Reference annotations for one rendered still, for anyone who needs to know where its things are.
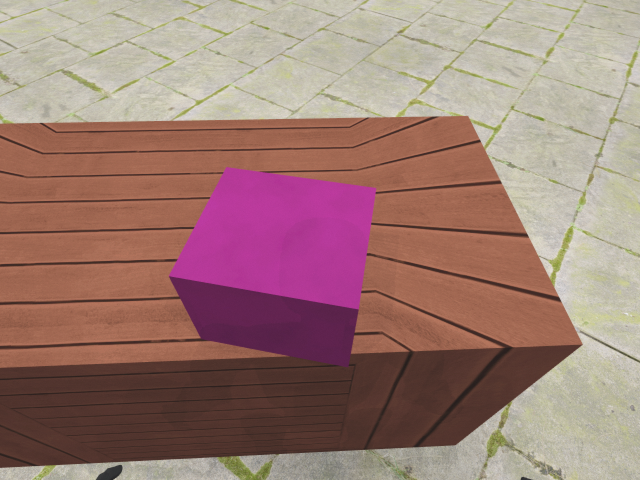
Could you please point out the carton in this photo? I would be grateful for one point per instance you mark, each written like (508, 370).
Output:
(276, 263)

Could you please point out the pedestal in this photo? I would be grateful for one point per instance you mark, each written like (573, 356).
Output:
(100, 361)

